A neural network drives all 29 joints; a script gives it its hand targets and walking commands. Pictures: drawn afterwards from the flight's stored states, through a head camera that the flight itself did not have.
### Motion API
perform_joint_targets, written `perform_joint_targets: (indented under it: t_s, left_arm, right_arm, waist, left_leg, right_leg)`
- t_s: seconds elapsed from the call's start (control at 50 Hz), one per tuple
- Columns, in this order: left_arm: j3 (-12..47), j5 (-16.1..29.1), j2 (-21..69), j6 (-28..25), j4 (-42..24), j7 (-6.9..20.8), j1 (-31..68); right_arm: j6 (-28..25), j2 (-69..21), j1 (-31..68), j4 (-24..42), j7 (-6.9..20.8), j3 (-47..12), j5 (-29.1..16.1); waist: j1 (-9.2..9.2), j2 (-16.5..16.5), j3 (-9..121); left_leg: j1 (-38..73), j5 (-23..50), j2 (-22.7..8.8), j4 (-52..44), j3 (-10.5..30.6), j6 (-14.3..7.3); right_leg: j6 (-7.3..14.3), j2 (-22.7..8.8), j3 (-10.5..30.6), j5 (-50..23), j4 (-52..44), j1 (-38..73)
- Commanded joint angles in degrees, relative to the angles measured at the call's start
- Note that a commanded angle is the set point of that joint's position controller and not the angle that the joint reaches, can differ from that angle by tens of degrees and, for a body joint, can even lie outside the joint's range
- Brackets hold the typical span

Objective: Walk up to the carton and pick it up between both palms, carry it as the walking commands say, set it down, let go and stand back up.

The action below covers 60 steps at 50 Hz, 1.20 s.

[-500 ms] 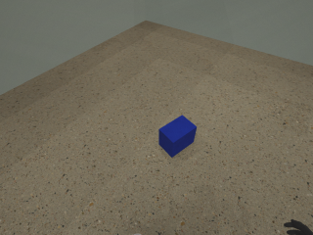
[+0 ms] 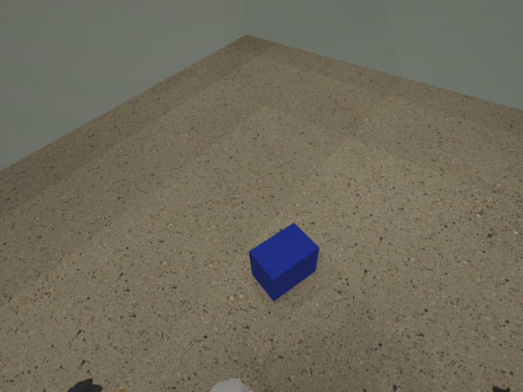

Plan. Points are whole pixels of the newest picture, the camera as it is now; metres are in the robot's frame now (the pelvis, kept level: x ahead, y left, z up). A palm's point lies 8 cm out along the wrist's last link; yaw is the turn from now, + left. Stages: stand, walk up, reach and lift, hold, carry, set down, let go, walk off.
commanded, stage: walk up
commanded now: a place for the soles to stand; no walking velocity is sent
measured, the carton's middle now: (283, 261) +0.73 +0.01 -0.66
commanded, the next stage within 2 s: none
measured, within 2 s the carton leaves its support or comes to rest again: neither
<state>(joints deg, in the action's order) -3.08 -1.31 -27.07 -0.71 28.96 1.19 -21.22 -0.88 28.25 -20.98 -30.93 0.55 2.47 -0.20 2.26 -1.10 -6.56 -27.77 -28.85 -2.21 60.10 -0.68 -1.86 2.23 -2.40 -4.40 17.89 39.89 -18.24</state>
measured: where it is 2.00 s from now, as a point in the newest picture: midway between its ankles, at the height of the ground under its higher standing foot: (321, 379)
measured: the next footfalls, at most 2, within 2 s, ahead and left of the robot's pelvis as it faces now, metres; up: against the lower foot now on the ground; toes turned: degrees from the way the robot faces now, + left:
left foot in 0.16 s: +0.19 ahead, +0.12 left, +0.00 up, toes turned +4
right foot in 0.48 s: +0.34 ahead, -0.20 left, +0.00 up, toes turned +0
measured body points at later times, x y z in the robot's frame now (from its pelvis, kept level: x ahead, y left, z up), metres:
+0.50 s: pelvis +0.20 -0.06 -0.01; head +0.21 -0.04 +0.44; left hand +0.35 +0.26 -0.08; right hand +0.26 -0.41 -0.06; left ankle +0.15 +0.12 -0.71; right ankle +0.30 -0.20 -0.72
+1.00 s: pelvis +0.29 -0.07 +0.02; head +0.32 -0.06 +0.47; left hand +0.41 +0.25 -0.08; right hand +0.47 -0.39 -0.06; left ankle +0.30 +0.06 -0.72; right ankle +0.30 -0.20 -0.72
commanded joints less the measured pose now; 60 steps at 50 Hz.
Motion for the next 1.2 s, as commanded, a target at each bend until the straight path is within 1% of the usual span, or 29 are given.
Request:
perform_joint_targets:
  t_s: [0.0, 0.06, 0.1, 0.12, 0.14, 0.16, 0.2, 0.24, 0.3, 0.36, 0.42, 0.44, 0.46, 0.48, 0.5, 0.54, 0.58, 0.64, 0.66, 0.68, 0.7, 0.74, 0.78, 0.8, 0.84, 0.88, 0.92, 1.14, 1.18]
  left_arm:
    - [-4.84, 0.63, -12.64, -1.04, -2.69, -0.16, -0.36]
    - [-4.09, 0.84, -12.04, -1.04, -2.24, 0.56, 2.32]
    - [-3.33, 0.33, -10.49, -0.85, -2.68, 1.16, 2.23]
    - [-2.96, 0.37, -8.65, -0.99, -2.97, 1.45, 1.00]
    - [-2.47, 0.52, -6.16, -1.07, -4.57, 1.70, -0.09]
    - [-4.00, 0.31, -10.83, -0.17, -5.53, 0.98, 2.33]
    - [-4.12, -0.28, -11.97, 0.22, -5.46, 1.10, 2.30]
    - [-4.08, 0.49, -11.34, 0.02, -2.51, 1.29, -0.87]
    - [-3.52, 0.10, -9.11, -0.18, -2.60, 1.54, -0.84]
    - [-3.25, 0.37, -7.33, -0.18, -1.95, 2.14, -0.04]
    - [-4.51, 0.07, -8.20, -0.01, -1.16, 1.81, -0.76]
    - [-4.90, -0.18, -9.92, -0.03, -1.13, 1.07, -2.21]
    - [-5.97, -0.65, -14.14, -0.23, -0.94, 0.52, -5.88]
    - [-6.24, -0.59, -17.14, -0.47, -2.57, -0.42, -6.00]
    - [-6.60, -0.39, -17.55, -0.30, -1.58, -1.30, -5.23]
    - [-6.38, 0.15, -16.32, -0.37, -1.13, -1.73, -1.59]
    - [-5.47, 0.81, -15.65, -0.14, -1.41, -1.87, 3.87]
    - [-2.77, 1.53, -12.30, -0.26, -1.19, -1.67, 10.67]
    - [-1.52, 2.23, -10.02, -0.35, -0.95, -1.39, 12.04]
    - [-0.71, 2.59, -8.77, -0.23, -0.02, -1.36, 10.62]
    - [-0.17, 3.26, -7.02, 0.12, 0.64, -1.27, 7.04]
    - [-0.42, 3.39, -8.86, 0.68, 3.07, -1.46, 5.28]
    - [-0.47, 2.60, -11.34, -0.23, 4.10, -1.42, 8.20]
    - [-0.90, 2.45, -12.93, -1.01, 5.18, -1.41, 11.34]
    - [-0.17, 2.70, -11.84, -2.13, 8.25, -1.31, 10.49]
    - [0.66, 2.88, -10.99, -2.22, 11.10, -1.76, 9.98]
    - [0.86, 2.68, -10.62, -2.09, 12.67, -1.55, 10.03]
    - [0.89, 2.95, -8.94, -1.36, 21.79, -1.97, 16.55]
    - [0.80, 3.02, -9.07, -1.23, 23.62, -2.11, 17.59]
  right_arm:
    - [-1.06, 9.38, -1.29, 4.39, 0.43, 3.55, 0.39]
    - [-1.32, 7.56, -1.86, 3.31, 0.42, 3.04, 0.37]
    - [-1.50, 10.48, -5.69, 1.99, -0.34, 4.26, 0.82]
    - [-1.63, 14.40, -8.19, 2.32, -1.16, 5.90, 1.53]
    - [-2.11, 18.40, -10.45, 3.45, -2.01, 6.74, 2.31]
    - [-1.88, 17.33, -9.06, 4.58, -2.67, 6.62, 2.00]
    - [-2.30, 14.86, -6.56, 4.17, -3.34, 5.97, 0.77]
    - [-2.73, 14.41, -3.53, 4.00, -2.88, 5.85, 0.97]
    - [-3.06, 12.15, -4.40, 4.14, -2.24, 5.40, 0.76]
    - [-2.68, 12.13, -1.87, 4.70, -1.36, 5.46, 1.14]
    - [-1.81, 10.53, -0.82, 5.35, -0.52, 4.66, 0.61]
    - [-1.60, 9.29, -1.53, 5.58, -0.21, 3.98, 0.41]
    - [-1.48, 6.33, -1.69, 6.80, -0.14, 3.00, 0.02]
    - [-1.41, 7.06, -1.03, 8.45, -0.44, 2.76, -0.38]
    - [-0.45, 10.62, 0.77, 7.87, -1.04, 4.28, -0.23]
    - [-0.41, 10.77, 0.86, 6.19, -1.21, 4.65, -0.28]
    - [-0.85, 9.60, -3.86, 2.09, -1.27, 3.69, -0.77]
    - [-0.25, 8.65, -5.98, -1.88, -0.97, 2.96, -0.41]
    - [-0.26, 9.94, -4.79, -2.42, -1.00, 3.06, -0.14]
    - [0.04, 11.82, -1.63, -2.04, -0.87, 3.35, 0.36]
    - [-0.10, 14.10, 5.08, -0.29, -0.89, 3.45, -0.03]
    - [-0.09, 11.25, 10.79, -0.72, -0.62, 2.37, -1.23]
    - [-0.13, 9.74, 11.70, -3.06, -0.11, 1.58, -1.45]
    - [-0.05, 9.67, 11.02, -4.41, 0.09, 1.54, -1.58]
    - [-0.37, 12.05, 11.33, -7.22, -0.40, 2.33, -1.28]
    - [-0.36, 9.74, 12.04, -9.94, 0.00, 1.65, -1.18]
    - [-0.05, 8.69, 13.44, -11.33, -0.10, 1.37, -1.81]
    - [0.38, 6.96, 18.98, -22.10, -0.32, 1.06, -1.34]
    - [0.37, 6.56, 19.84, -23.71, -0.50, 0.90, -1.39]
  waist:
    - [0.40, 12.99, 0.55]
    - [-1.92, 10.06, 2.12]
    - [-4.84, 4.77, 4.53]
    - [-7.18, -5.04, 7.07]
    - [-7.92, -15.52, 9.41]
    - [-7.80, -5.73, 4.81]
    - [-5.45, 0.65, -1.31]
    - [-4.34, -6.11, 0.34]
    - [-4.59, -8.14, 1.42]
    - [-3.43, -11.05, 2.77]
    - [-0.55, -6.77, 5.72]
    - [0.59, -1.18, 6.36]
    - [3.31, 11.99, 8.78]
    - [4.22, 15.28, 9.72]
    - [4.11, 6.27, 4.51]
    - [2.78, 8.13, 1.71]
    - [-1.11, 11.01, 2.84]
    - [-4.90, 10.53, 5.89]
    - [-5.87, 8.99, 5.67]
    - [-4.86, 3.05, 5.48]
    - [-1.27, -4.13, 5.82]
    - [-0.18, -0.77, 4.76]
    - [-0.50, 0.36, 4.75]
    - [-2.89, 0.73, 4.49]
    - [-3.44, -2.21, 7.98]
    - [-2.66, 0.83, 11.60]
    - [-2.67, 3.16, 13.54]
    - [-2.18, -0.18, 11.31]
    - [-2.23, 1.73, 8.80]
  left_leg:
    - [0.18, 8.13, -1.99, -10.39, -0.81, -0.27]
    - [11.77, 18.11, 0.49, -20.81, -3.00, -0.97]
    - [24.47, 12.43, 1.18, -24.68, 0.00, -2.23]
    - [31.41, 0.23, -6.64, -29.03, 13.63, -5.27]
    - [32.93, -13.02, -20.21, -40.89, 39.52, -11.34]
    - [29.05, -11.51, -23.02, -43.21, 42.67, -15.73]
    - [23.25, -4.77, -21.25, -42.91, 33.74, -14.08]
    - [21.15, 6.87, -17.42, -39.84, 23.47, -12.43]
    - [19.52, 25.71, -14.86, -37.60, 13.81, -11.31]
    - [14.20, 26.59, -9.66, -34.40, 6.55, -7.90]
    - [4.60, 6.62, -7.57, -28.20, 2.69, -5.01]
    - [0.91, 3.66, -5.73, -21.18, 0.74, -3.77]
    - [-6.19, 0.24, -2.58, -6.48, -1.04, -0.99]
    - [-10.42, -7.38, 2.04, 7.52, -0.11, 1.53]
    - [-11.64, -6.08, 0.10, 10.15, 5.24, 1.10]
    - [-10.75, -4.67, -2.30, 7.41, 5.86, 0.20]
    - [-1.01, -4.16, -2.93, -3.18, 3.25, 0.90]
    - [18.70, 12.80, -0.82, -21.06, -0.75, 0.07]
    - [21.41, 19.66, -2.86, -25.91, 2.35, -0.24]
    - [19.44, 16.89, -6.76, -32.20, 10.03, -1.11]
    - [10.47, 12.52, -13.04, -37.59, 20.99, -4.59]
    - [0.19, 1.13, -12.74, -38.21, 16.56, -6.05]
    - [5.48, 7.45, -6.75, -32.60, 9.59, -0.97]
    - [12.40, 15.27, -3.82, -31.15, 7.03, 0.85]
    - [21.00, 29.63, -6.41, -31.75, 8.25, -0.33]
    - [20.70, 34.96, -6.61, -30.01, 6.77, -0.60]
    - [24.15, 34.76, -7.44, -32.33, 6.79, -1.25]
    - [25.00, 34.03, -6.71, -38.30, 3.78, -0.08]
    - [23.54, 32.33, -6.68, -39.27, 3.78, 0.46]
  right_leg:
    - [10.63, -14.15, 18.01, 9.90, -21.69, 0.14]
    - [8.06, -12.14, 13.56, 9.92, -16.86, -4.77]
    - [5.68, -8.38, 9.24, 13.95, -6.92, -12.14]
    - [2.79, -4.99, 5.51, 10.70, 6.79, -19.13]
    - [0.07, 1.85, 3.77, 18.08, 24.75, -25.15]
    - [-0.49, 1.36, 10.18, 16.43, 29.68, -28.44]
    - [-0.46, -1.14, 12.18, 11.30, 29.19, -27.90]
    - [-0.50, -2.50, 11.41, 8.40, 22.41, -21.01]
    - [-1.47, -2.12, 7.63, 5.01, 13.21, -15.29]
    - [-2.12, -0.68, 2.90, -4.27, 0.84, -3.48]
    - [-0.50, 2.61, 1.04, -5.42, -4.33, 11.59]
    - [1.02, 0.98, 4.06, -1.41, -7.39, 15.21]
    - [5.34, -8.86, 19.32, 5.69, -12.80, 20.39]
    - [12.70, -18.82, 39.70, 12.31, -20.81, 19.40]
    - [14.72, -21.15, 42.18, 16.26, -23.11, 15.06]
    - [15.38, -19.14, 33.45, 4.64, -19.07, 10.83]
    - [11.77, -14.81, 22.39, -4.21, -15.85, 3.05]
    - [6.03, -9.82, 13.62, -10.75, -9.93, -7.83]
    - [3.03, -8.04, 12.06, -9.74, -7.49, -11.57]
    - [0.73, -6.38, 10.27, -7.47, -2.79, -10.74]
    - [-1.17, -1.61, 8.28, -2.24, 1.06, -3.61]
    - [-1.08, 0.21, 8.65, 4.21, -3.72, 7.94]
    - [-0.54, -6.05, 14.03, -3.15, -12.86, 5.91]
    - [0.06, -8.47, 17.12, -7.03, -14.55, 0.20]
    - [-0.71, -6.85, 12.16, -22.64, -10.63, -0.34]
    - [-0.88, -6.78, 11.31, -27.97, -12.13, 6.30]
    - [-0.60, -6.59, 9.77, -27.67, -12.66, 6.61]
    - [-0.68, -7.05, 8.59, -26.56, -18.82, 10.83]
    - [-0.53, -6.53, 8.77, -23.58, -20.53, 10.08]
